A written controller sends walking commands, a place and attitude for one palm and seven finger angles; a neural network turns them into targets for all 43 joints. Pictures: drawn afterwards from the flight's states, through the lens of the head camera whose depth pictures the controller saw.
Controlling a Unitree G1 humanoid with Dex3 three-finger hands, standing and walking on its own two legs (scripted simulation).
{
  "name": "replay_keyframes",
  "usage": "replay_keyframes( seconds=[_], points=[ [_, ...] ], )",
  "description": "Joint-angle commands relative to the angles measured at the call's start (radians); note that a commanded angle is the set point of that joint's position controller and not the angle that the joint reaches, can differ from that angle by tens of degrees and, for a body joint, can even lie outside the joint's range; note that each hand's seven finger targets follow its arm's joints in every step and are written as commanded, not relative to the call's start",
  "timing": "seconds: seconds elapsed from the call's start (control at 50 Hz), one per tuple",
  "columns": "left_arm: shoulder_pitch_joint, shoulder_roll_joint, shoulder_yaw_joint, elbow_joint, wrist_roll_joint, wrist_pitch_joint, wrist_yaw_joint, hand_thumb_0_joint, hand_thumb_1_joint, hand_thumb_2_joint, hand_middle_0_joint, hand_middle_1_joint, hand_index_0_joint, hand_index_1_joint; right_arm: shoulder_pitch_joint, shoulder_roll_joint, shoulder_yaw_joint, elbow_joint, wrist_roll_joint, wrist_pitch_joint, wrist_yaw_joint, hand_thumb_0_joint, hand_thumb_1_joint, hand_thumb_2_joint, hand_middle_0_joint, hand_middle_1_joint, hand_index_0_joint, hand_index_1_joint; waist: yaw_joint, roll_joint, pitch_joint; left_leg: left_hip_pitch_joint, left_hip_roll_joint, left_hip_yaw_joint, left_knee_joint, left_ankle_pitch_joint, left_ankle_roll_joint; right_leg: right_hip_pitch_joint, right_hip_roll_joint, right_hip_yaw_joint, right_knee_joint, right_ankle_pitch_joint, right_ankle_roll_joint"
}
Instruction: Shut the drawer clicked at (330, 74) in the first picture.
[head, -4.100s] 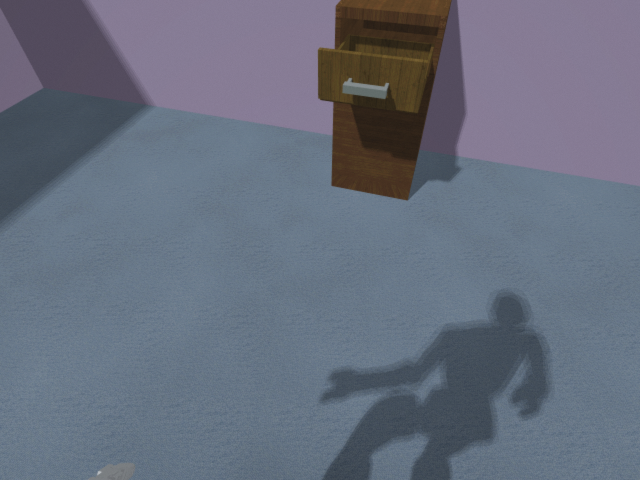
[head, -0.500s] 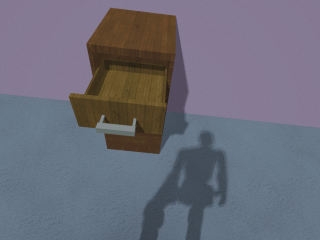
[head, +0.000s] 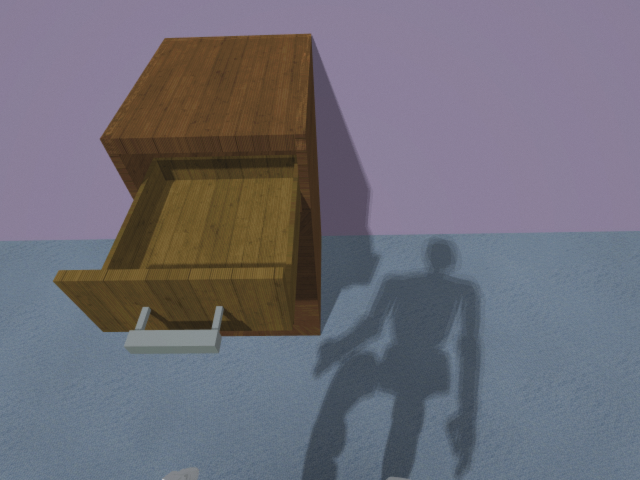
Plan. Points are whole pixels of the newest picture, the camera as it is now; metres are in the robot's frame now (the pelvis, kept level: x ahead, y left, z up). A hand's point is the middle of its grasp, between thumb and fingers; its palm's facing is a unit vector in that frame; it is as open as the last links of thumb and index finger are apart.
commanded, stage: come to a stop and stand still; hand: left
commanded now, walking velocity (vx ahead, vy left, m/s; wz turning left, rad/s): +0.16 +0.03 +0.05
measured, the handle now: (178, 327) +0.35 +0.23 -0.06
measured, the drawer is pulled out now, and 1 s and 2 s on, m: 0.29 0.29 0.29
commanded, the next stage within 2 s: look again from close up in 1.94 s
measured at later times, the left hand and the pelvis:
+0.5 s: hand out of the picture +0.03 +0.20 -0.17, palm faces +0.08 -0.98 -0.17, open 7.4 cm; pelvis +0.03 +0.02 +0.01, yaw -1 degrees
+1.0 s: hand out of the picture +0.00 +0.13 -0.16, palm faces +0.03 -0.99 -0.15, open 7.4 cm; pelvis +0.01 -0.02 +0.02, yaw +0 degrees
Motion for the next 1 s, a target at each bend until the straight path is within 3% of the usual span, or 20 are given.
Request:
replay_keyframes(
  seconds=[0.0,0.06,0.1,0.22,0.28,0.3,0.34,0.38,0.4,0.46,0.48,0.52,0.56,0.6,0.62,0.66,0.7,0.72,0.82,0.98],
  points=[
    [0.166,0.13,0.032,0.009,-0.007,0.007,0.031,0.0,0.9,0.9,-0.2,-0.3,-0.2,-0.3,-0.021,-0.058,-0.024,-0.079,-0.009,-0.01,-0.003,0.0,-0.9,-0.9,0.2,0.3,0.2,0.3,0.061,-0.151,-0.02,-0.307,0.078,-0.077,0.266,0.123,0.004,0.148,-0.313,0.334,-0.408,0.109,-0.113],
    [0.137,0.069,0.014,0.004,0.002,0.001,0.035,0.0,0.9,0.9,-0.2,-0.3,-0.2,-0.3,0.012,-0.025,-0.016,-0.063,-0.013,0.014,-0.004,0.0,-0.9,-0.9,0.2,0.3,0.2,0.3,0.013,-0.107,-0.011,-0.214,0.073,-0.054,0.112,0.19,-0.028,0.038,-0.246,0.182,-0.419,0.249,-0.086],
    [0.12,0.081,0.009,-0.004,0.006,0.01,0.039,0.0,0.9,0.9,-0.2,-0.3,-0.2,-0.3,0.01,-0.009,-0.005,-0.061,-0.005,0.028,-0.008,0.0,-0.9,-0.9,0.2,0.3,0.2,0.3,0.011,-0.12,-0.026,-0.151,0.052,-0.039,-0.022,0.193,-0.044,0.013,-0.226,0.137,-0.398,0.378,-0.087],
    [0.146,0.167,0.03,0.005,0.008,0.047,0.046,0.0,0.9,0.9,-0.2,-0.3,-0.2,-0.3,-0.122,-0.076,-0.015,-0.127,0.004,0.048,-0.009,0.0,-0.9,-0.9,0.2,0.3,0.2,0.3,0.056,-0.158,-0.065,-0.133,0.015,-0.043,-0.225,0.169,-0.055,0.117,-0.257,0.202,-0.319,0.401,-0.117],
    [0.13,0.176,0.034,0.01,0.004,0.06,0.045,0.0,0.9,0.9,-0.2,-0.3,-0.2,-0.3,-0.108,-0.089,-0.019,-0.128,0.004,0.043,-0.01,0.0,-0.9,-0.9,0.2,0.3,0.2,0.3,0.036,-0.178,-0.07,-0.008,0.002,-0.033,-0.42,0.308,-0.049,0.084,-0.217,0.182,-0.254,0.303,-0.071],
    [0.135,0.158,0.03,0.01,-0.001,0.066,0.045,0.0,0.9,0.9,-0.2,-0.3,-0.2,-0.3,-0.09,-0.107,-0.019,-0.123,0.002,0.034,-0.011,0.0,-0.9,-0.9,0.2,0.3,0.2,0.3,0.031,-0.119,-0.073,0.053,0.023,-0.053,-0.495,0.424,-0.038,0.057,-0.177,0.166,-0.202,0.242,-0.036],
    [0.192,0.081,0.013,0.008,-0.01,0.075,0.045,0.0,0.9,0.9,-0.2,-0.3,-0.2,-0.3,-0.127,-0.19,-0.024,-0.153,-0.006,0.018,-0.02,0.0,-0.9,-0.9,0.2,0.3,0.2,0.3,0.07,0.125,-0.094,0.02,0.238,-0.242,-0.591,0.796,0.069,0.073,-0.034,0.064,-0.09,-0.054,0.055],
    [0.211,0.071,0.003,0.025,-0.005,0.086,0.047,0.0,0.9,0.9,-0.2,-0.3,-0.2,-0.3,-0.205,-0.19,-0.019,-0.168,-0.007,0.018,-0.03,0.0,-0.9,-0.9,0.2,0.3,0.2,0.3,0.087,0.164,-0.064,-0.08,0.255,-0.256,-0.674,0.688,0.125,0.115,-0.001,0.081,0.028,-0.22,0.068],
    [0.199,0.084,0.003,0.033,-0.003,0.094,0.044,0.0,0.9,0.9,-0.2,-0.3,-0.2,-0.3,-0.222,-0.18,-0.018,-0.171,-0.006,0.016,-0.036,0.0,-0.9,-0.9,0.2,0.3,0.2,0.3,0.076,0.185,-0.042,-0.093,0.251,-0.262,-0.706,0.635,0.139,0.095,-0.006,0.102,0.098,-0.249,0.071],
    [0.226,0.08,0.005,0.051,0.002,0.1,0.036,0.0,0.9,0.9,-0.2,-0.3,-0.2,-0.3,-0.256,-0.182,-0.019,-0.17,-0.008,0.021,-0.042,0.0,-0.9,-0.9,0.2,0.3,0.2,0.3,0.077,0.141,-0.068,-0.04,0.236,-0.217,-0.685,0.578,0.152,0.051,-0.001,0.145,0.172,-0.23,0.07],
    [0.225,0.082,0.002,0.055,0.002,0.097,0.033,0.0,0.9,0.9,-0.2,-0.3,-0.2,-0.3,-0.256,-0.186,-0.021,-0.171,-0.007,0.02,-0.041,0.0,-0.9,-0.9,0.2,0.3,0.2,0.3,0.073,0.089,-0.078,-0.012,0.235,-0.221,-0.676,0.578,0.155,0.041,0.001,0.144,0.162,-0.227,0.072],
    [0.225,0.069,-0.001,0.054,0.002,0.096,0.03,0.0,0.9,0.9,-0.2,-0.3,-0.2,-0.3,-0.243,-0.208,-0.03,-0.161,-0.01,0.025,-0.039,0.0,-0.9,-0.9,0.2,0.3,0.2,0.3,0.058,0.076,-0.109,0.046,0.235,-0.22,-0.666,0.543,0.156,0.036,0.003,0.134,0.104,-0.23,0.08],
    [0.222,0.063,-0.005,0.059,0.0,0.093,0.03,0.0,0.9,0.9,-0.2,-0.3,-0.2,-0.3,-0.222,-0.21,-0.033,-0.144,-0.01,0.028,-0.035,0.0,-0.9,-0.9,0.2,0.3,0.2,0.3,0.046,0.092,-0.107,0.052,0.219,-0.219,-0.662,0.482,0.143,0.065,0.007,0.128,0.013,-0.207,0.08],
    [0.254,0.065,-0.008,0.075,0.0,0.084,0.033,0.0,0.9,0.9,-0.2,-0.3,-0.2,-0.3,-0.22,-0.204,-0.032,-0.133,-0.003,0.028,-0.031,0.0,-0.9,-0.9,0.2,0.3,0.2,0.3,0.062,0.055,-0.104,0.026,0.182,-0.189,-0.614,0.458,0.106,0.151,0.01,0.122,-0.172,-0.069,0.08],
    [0.268,0.08,-0.008,0.084,0.003,0.077,0.036,0.0,0.9,0.9,-0.2,-0.3,-0.2,-0.3,-0.215,-0.185,-0.031,-0.129,0.002,0.027,-0.028,0.0,-0.9,-0.9,0.2,0.3,0.2,0.3,0.061,0.015,-0.104,0.008,0.134,-0.161,-0.571,0.431,0.068,0.184,-0.005,0.161,-0.268,0.012,0.074],
    [0.228,0.126,-0.01,0.085,-0.001,0.065,0.04,0.0,0.9,0.9,-0.2,-0.3,-0.2,-0.3,-0.211,-0.131,-0.018,-0.126,0.01,0.025,-0.021,0.0,-0.9,-0.9,0.2,0.3,0.2,0.3,0.033,-0.087,-0.071,0.0,0.056,-0.089,-0.53,0.376,0.003,0.154,-0.101,0.258,-0.316,0.078,0.036],
    [0.187,0.119,-0.017,0.084,-0.006,0.054,0.041,0.0,0.9,0.9,-0.2,-0.3,-0.2,-0.3,-0.214,-0.113,-0.013,-0.112,0.002,0.033,-0.016,0.0,-0.9,-0.9,0.2,0.3,0.2,0.3,0.021,-0.189,-0.032,0.045,0.04,-0.075,-0.525,0.343,-0.017,0.062,-0.098,0.262,-0.359,-0.009,0.027],
    [0.17,0.113,-0.019,0.083,-0.007,0.055,0.042,0.0,0.9,0.9,-0.2,-0.3,-0.2,-0.3,-0.203,-0.118,-0.011,-0.104,0.001,0.037,-0.015,0.0,-0.9,-0.9,0.2,0.3,0.2,0.3,0.017,-0.196,0.01,0.05,0.043,-0.075,-0.525,0.334,-0.019,0.022,-0.097,0.259,-0.385,-0.084,0.025],
    [0.187,0.112,-0.018,0.082,-0.009,0.063,0.043,0.0,0.9,0.9,-0.2,-0.3,-0.2,-0.3,-0.14,-0.112,0.003,-0.061,-0.005,0.044,-0.011,0.0,-0.9,-0.9,0.2,0.3,0.2,0.3,0.021,-0.118,0.094,0.028,0.041,-0.077,-0.539,0.302,-0.022,-0.035,-0.076,0.256,-0.435,-0.294,0.022],
    [0.222,0.092,-0.011,0.089,-0.014,0.065,0.042,0.0,0.9,0.9,-0.2,-0.3,-0.2,-0.3,-0.066,-0.084,0.014,-0.032,-0.006,0.039,-0.021,0.0,-0.9,-0.9,0.2,0.3,0.2,0.3,0.039,-0.031,0.097,-0.026,0.042,-0.086,-0.552,0.292,-0.022,0.025,-0.06,0.238,-0.409,-0.256,0.015]
  ],
)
